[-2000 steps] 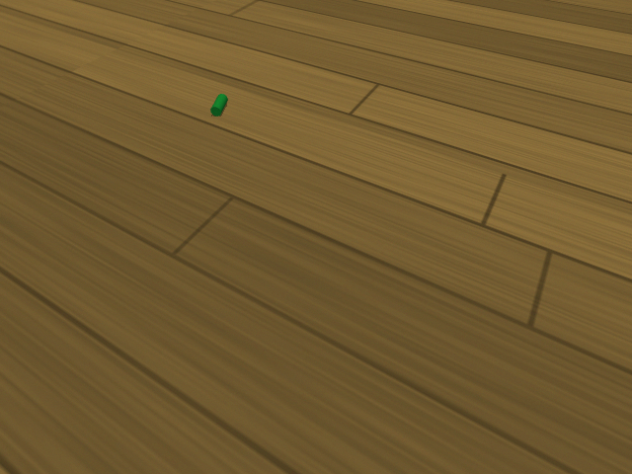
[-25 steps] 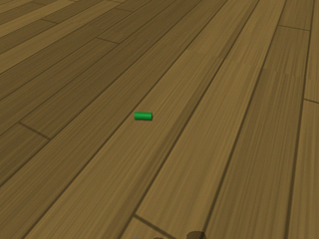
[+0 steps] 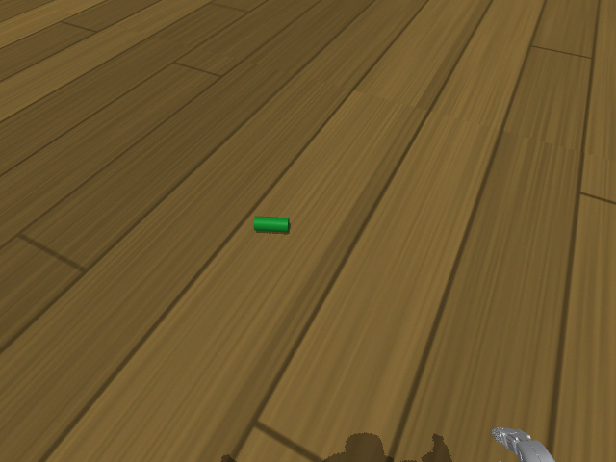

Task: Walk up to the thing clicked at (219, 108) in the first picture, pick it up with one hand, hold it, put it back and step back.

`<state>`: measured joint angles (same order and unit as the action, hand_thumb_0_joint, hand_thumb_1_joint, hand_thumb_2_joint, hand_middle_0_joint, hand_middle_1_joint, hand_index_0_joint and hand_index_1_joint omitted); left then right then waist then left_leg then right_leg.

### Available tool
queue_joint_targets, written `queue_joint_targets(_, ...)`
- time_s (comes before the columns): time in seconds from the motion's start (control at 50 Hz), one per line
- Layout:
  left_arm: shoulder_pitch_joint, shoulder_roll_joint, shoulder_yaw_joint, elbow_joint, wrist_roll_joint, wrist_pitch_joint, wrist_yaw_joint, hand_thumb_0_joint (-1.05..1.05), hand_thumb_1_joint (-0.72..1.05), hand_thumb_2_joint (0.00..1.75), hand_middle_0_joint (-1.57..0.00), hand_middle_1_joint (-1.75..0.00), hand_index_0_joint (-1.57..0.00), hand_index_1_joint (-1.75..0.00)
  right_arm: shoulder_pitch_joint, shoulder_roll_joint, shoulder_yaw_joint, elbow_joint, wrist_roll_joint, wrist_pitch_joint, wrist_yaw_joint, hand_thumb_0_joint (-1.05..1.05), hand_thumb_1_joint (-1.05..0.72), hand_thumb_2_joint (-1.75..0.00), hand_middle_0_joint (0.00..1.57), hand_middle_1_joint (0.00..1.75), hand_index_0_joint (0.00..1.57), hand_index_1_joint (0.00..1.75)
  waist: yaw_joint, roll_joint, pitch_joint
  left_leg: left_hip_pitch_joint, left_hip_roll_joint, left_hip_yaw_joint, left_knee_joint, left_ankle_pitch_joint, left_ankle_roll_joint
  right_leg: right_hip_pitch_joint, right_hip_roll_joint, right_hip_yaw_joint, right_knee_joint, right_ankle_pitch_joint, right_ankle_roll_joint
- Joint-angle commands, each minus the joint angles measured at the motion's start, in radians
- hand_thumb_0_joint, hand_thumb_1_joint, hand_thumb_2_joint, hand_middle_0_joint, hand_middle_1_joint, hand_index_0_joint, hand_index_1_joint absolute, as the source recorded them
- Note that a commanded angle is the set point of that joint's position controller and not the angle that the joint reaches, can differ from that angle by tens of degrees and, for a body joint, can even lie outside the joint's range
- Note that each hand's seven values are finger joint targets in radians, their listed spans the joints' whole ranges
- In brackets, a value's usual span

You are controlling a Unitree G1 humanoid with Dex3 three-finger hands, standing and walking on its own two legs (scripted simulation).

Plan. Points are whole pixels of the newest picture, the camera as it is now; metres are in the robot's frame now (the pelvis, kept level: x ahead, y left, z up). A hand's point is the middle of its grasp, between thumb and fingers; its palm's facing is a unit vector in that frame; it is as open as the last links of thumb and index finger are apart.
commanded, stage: step back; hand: left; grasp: from above
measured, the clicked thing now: (271, 224) +1.10 +0.19 -0.74
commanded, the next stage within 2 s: stand in 0.22 s
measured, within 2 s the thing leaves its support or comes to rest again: neither
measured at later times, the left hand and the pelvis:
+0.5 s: hand out of the picture +0.08 +0.25 -0.15, palm faces -0.04 -0.94 -0.33, open 7.3 cm; pelvis +0.00 +0.01 +0.01, yaw -1 degrees
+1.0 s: hand out of the picture +0.07 +0.26 -0.15, palm faces -0.04 -0.94 -0.34, open 7.3 cm; pelvis +0.00 +0.01 +0.01, yaw -1 degrees
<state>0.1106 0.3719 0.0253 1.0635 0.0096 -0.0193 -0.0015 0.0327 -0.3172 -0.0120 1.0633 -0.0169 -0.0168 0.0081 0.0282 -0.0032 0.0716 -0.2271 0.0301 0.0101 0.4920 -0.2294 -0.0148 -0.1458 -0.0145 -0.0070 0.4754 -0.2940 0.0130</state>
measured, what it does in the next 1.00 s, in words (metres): stands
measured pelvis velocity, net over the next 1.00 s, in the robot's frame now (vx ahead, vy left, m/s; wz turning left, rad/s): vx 0.00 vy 0.01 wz -0.01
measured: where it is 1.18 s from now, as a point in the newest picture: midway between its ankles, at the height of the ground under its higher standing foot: outside the picture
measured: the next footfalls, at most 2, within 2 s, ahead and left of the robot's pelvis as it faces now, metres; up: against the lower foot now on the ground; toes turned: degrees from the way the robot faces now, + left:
none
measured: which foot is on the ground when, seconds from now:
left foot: down 0.00-1.00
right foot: down 0.00-1.00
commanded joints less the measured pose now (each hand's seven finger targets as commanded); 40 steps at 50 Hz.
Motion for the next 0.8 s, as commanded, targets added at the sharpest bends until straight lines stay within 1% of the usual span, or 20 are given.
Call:
queue_joint_targets(0.0, -0.022, 0.215, 0.049, -0.042, 0.000, -0.022, 0.016, 0.00, 0.90, 0.90, -0.20, -0.30, -0.20, -0.30, -0.045, -0.222, -0.052, -0.041, 0.006, -0.015, -0.019, 0.00, -0.90, -0.90, 0.20, 0.30, 0.20, 0.30, -0.015, -0.005, -0.150, 0.103, 0.103, -0.061, -0.067, 0.301, 0.055, 0.036, -0.107, 0.095, -0.077, 0.356, -0.044)
queue_joint_targets(0.06, -0.038, 0.212, 0.049, -0.040, 0.003, -0.021, 0.016, 0.00, 0.90, 0.90, -0.20, -0.30, -0.20, -0.30, -0.050, -0.217, -0.051, -0.030, 0.003, -0.013, -0.018, 0.00, -0.90, -0.90, 0.20, 0.30, 0.20, 0.30, -0.018, -0.016, -0.145, 0.102, 0.099, -0.051, -0.082, 0.279, 0.048, 0.047, -0.109, 0.099, -0.093, 0.359, -0.042)
queue_joint_targets(0.18, -0.059, 0.208, 0.048, -0.038, 0.006, -0.016, 0.012, 0.00, 0.90, 0.90, -0.20, -0.30, -0.20, -0.30, -0.064, -0.216, -0.050, -0.015, -0.003, -0.011, -0.015, 0.00, -0.90, -0.90, 0.20, 0.30, 0.20, 0.30, -0.020, 0.005, -0.101, 0.084, 0.095, -0.053, -0.134, 0.154, 0.036, 0.022, -0.104, 0.107, -0.144, 0.247, -0.044)
queue_joint_targets(0.2, -0.066, 0.185, 0.031, -0.018, -0.006, -0.017, 0.009, 0.00, 0.90, 0.90, -0.20, -0.30, -0.20, -0.30, -0.064, -0.227, -0.047, -0.015, 0.010, -0.015, -0.009, 0.00, -0.90, -0.90, 0.20, 0.30, 0.20, 0.30, -0.030, 0.021, -0.117, 0.117, 0.100, -0.084, -0.171, 0.172, 0.036, 0.018, -0.109, 0.105, -0.170, 0.210, -0.035)
queue_joint_targets(0.24, -0.062, 0.188, 0.028, -0.013, -0.007, -0.020, 0.009, 0.00, 0.90, 0.90, -0.20, -0.30, -0.20, -0.30, -0.070, -0.230, -0.046, -0.008, 0.010, -0.022, -0.006, 0.00, -0.90, -0.90, 0.20, 0.30, 0.20, 0.30, -0.024, 0.026, -0.126, 0.162, 0.113, -0.086, -0.165, 0.262, 0.038, 0.021, -0.107, 0.098, -0.174, 0.250, -0.028)
queue_joint_targets(0.26, -0.067, 0.191, 0.029, -0.008, -0.006, -0.022, 0.010, 0.00, 0.90, 0.90, -0.20, -0.30, -0.20, -0.30, -0.059, -0.232, -0.046, -0.004, 0.010, -0.023, -0.007, 0.00, -0.90, -0.90, 0.20, 0.30, 0.20, 0.30, -0.028, 0.032, -0.136, 0.158, 0.115, -0.086, -0.165, 0.288, 0.039, 0.047, -0.111, 0.097, -0.176, 0.276, -0.027)
queue_joint_targets(0.32, -0.070, 0.196, 0.027, 0.002, -0.003, -0.019, 0.009, 0.00, 0.90, 0.90, -0.20, -0.30, -0.20, -0.30, -0.055, -0.235, -0.043, 0.006, 0.010, -0.023, -0.009, 0.00, -0.90, -0.90, 0.20, 0.30, 0.20, 0.30, -0.028, 0.031, -0.128, 0.158, 0.113, -0.085, -0.188, 0.240, 0.033, 0.044, -0.111, 0.095, -0.191, 0.238, -0.026)
queue_joint_targets(0.36, -0.064, 0.191, 0.024, 0.008, -0.003, -0.019, 0.008, 0.00, 0.90, 0.90, -0.20, -0.30, -0.20, -0.30, -0.050, -0.239, -0.043, 0.011, 0.010, -0.023, -0.009, 0.00, -0.90, -0.90, 0.20, 0.30, 0.20, 0.30, -0.026, 0.024, -0.129, 0.162, 0.113, -0.083, -0.196, 0.235, 0.034, 0.046, -0.113, 0.095, -0.197, 0.239, -0.025)
queue_joint_targets(0.4, -0.064, 0.192, 0.022, 0.015, -0.003, -0.020, 0.008, 0.00, 0.90, 0.90, -0.20, -0.30, -0.20, -0.30, -0.038, -0.238, -0.041, 0.018, 0.010, -0.021, -0.009, 0.00, -0.90, -0.90, 0.20, 0.30, 0.20, 0.30, -0.030, 0.016, -0.102, 0.140, 0.106, -0.083, -0.215, 0.174, 0.029, 0.039, -0.110, 0.095, -0.211, 0.189, -0.022)
queue_joint_targets(0.44, -0.069, 0.200, 0.023, 0.019, -0.003, -0.016, 0.007, 0.00, 0.90, 0.90, -0.20, -0.30, -0.20, -0.30, -0.026, -0.234, -0.039, 0.023, 0.008, -0.018, -0.007, 0.00, -0.90, -0.90, 0.20, 0.30, 0.20, 0.30, -0.036, 0.012, -0.075, 0.112, 0.101, -0.089, -0.240, 0.079, 0.025, 0.021, -0.106, 0.096, -0.220, 0.122, -0.025)
queue_joint_targets(0.46, -0.059, 0.191, 0.022, 0.020, -0.002, -0.015, 0.005, 0.00, 0.90, 0.90, -0.20, -0.30, -0.20, -0.30, -0.028, -0.248, -0.042, 0.025, 0.008, -0.018, -0.008, 0.00, -0.90, -0.90, 0.20, 0.30, 0.20, 0.30, -0.031, 0.033, -0.074, 0.107, 0.106, -0.096, -0.248, 0.041, 0.029, 0.019, -0.105, 0.096, -0.220, 0.113, -0.025)
queue_joint_targets(0.48, -0.055, 0.195, 0.023, 0.022, -0.001, -0.014, 0.005, 0.00, 0.90, 0.90, -0.20, -0.30, -0.20, -0.30, -0.030, -0.241, -0.040, 0.024, 0.007, -0.019, -0.008, 0.00, -0.90, -0.90, 0.20, 0.30, 0.20, 0.30, -0.028, 0.031, -0.074, 0.113, 0.108, -0.098, -0.249, 0.047, 0.030, 0.016, -0.108, 0.096, -0.214, 0.122, -0.028)
queue_joint_targets(0.56, -0.052, 0.193, 0.019, 0.019, 0.000, -0.021, 0.006, 0.00, 0.90, 0.90, -0.20, -0.30, -0.20, -0.30, -0.017, -0.242, -0.038, 0.026, 0.008, -0.023, -0.008, 0.00, -0.90, -0.90, 0.20, 0.30, 0.20, 0.30, -0.030, 0.008, -0.108, 0.150, 0.106, -0.087, -0.220, 0.171, 0.028, 0.021, -0.114, 0.096, -0.218, 0.186, -0.025)
queue_joint_targets(0.58, -0.051, 0.192, 0.018, 0.021, 0.000, -0.021, 0.006, 0.00, 0.90, 0.90, -0.20, -0.30, -0.20, -0.30, -0.009, -0.244, -0.038, 0.029, 0.008, -0.023, -0.008, 0.00, -0.90, -0.90, 0.20, 0.30, 0.20, 0.30, -0.033, 0.009, -0.099, 0.147, 0.107, -0.086, -0.217, 0.178, 0.027, 0.020, -0.117, 0.100, -0.221, 0.189, -0.024)
queue_joint_targets(0.6, -0.056, 0.195, 0.018, 0.019, -0.003, -0.020, 0.006, 0.00, 0.90, 0.90, -0.20, -0.30, -0.20, -0.30, 0.008, -0.242, -0.036, 0.034, 0.008, -0.022, -0.009, 0.00, -0.90, -0.90, 0.20, 0.30, 0.20, 0.30, -0.041, 0.015, -0.090, 0.134, 0.102, -0.084, -0.225, 0.148, 0.026, 0.016, -0.117, 0.102, -0.226, 0.173, -0.026)
queue_joint_targets(0.62, -0.059, 0.197, 0.018, 0.015, -0.002, -0.019, 0.006, 0.00, 0.90, 0.90, -0.20, -0.30, -0.20, -0.30, 0.008, -0.245, -0.037, 0.034, 0.007, -0.022, -0.009, 0.00, -0.90, -0.90, 0.20, 0.30, 0.20, 0.30, -0.038, 0.007, -0.102, 0.134, 0.107, -0.088, -0.224, 0.152, 0.026, 0.029, -0.117, 0.099, -0.222, 0.169, -0.027)
queue_joint_targets(0.64, -0.056, 0.195, 0.017, 0.013, -0.002, -0.021, 0.007, 0.00, 0.90, 0.90, -0.20, -0.30, -0.20, -0.30, 0.006, -0.244, -0.036, 0.031, 0.007, -0.022, -0.008, 0.00, -0.90, -0.90, 0.20, 0.30, 0.20, 0.30, -0.037, 0.003, -0.115, 0.148, 0.110, -0.086, -0.211, 0.201, 0.029, 0.032, -0.120, 0.097, -0.214, 0.206, -0.027)
queue_joint_targets(0.68, -0.050, 0.195, 0.016, 0.017, -0.003, -0.019, 0.007, 0.00, 0.90, 0.90, -0.20, -0.30, -0.20, -0.30, 0.011, -0.246, -0.035, 0.032, 0.008, -0.020, -0.009, 0.00, -0.90, -0.90, 0.20, 0.30, 0.20, 0.30, -0.037, 0.010, -0.118, 0.137, 0.109, -0.081, -0.211, 0.182, 0.031, 0.040, -0.119, 0.095, -0.219, 0.196, -0.026)
queue_joint_targets(0.7, -0.046, 0.196, 0.015, 0.018, -0.004, -0.019, 0.007, 0.00, 0.90, 0.90, -0.20, -0.30, -0.20, -0.30, 0.010, -0.241, -0.033, 0.036, 0.009, -0.021, -0.009, 0.00, -0.90, -0.90, 0.20, 0.30, 0.20, 0.30, -0.037, 0.002, -0.106, 0.142, 0.108, -0.085, -0.215, 0.188, 0.026, 0.030, -0.118, 0.098, -0.218, 0.196, -0.026)
queue_joint_targets(0.78, -0.040, 0.193, 0.014, 0.018, -0.003, -0.017, 0.007, 0.00, 0.90, 0.90, -0.20, -0.30, -0.20, -0.30, 0.016, -0.247, -0.031, 0.034, 0.009, -0.022, -0.010, 0.00, -0.90, -0.90, 0.20, 0.30, 0.20, 0.30, -0.037, 0.016, -0.108, 0.140, 0.110, -0.084, -0.214, 0.196, 0.030, 0.033, -0.118, 0.093, -0.215, 0.203, -0.026)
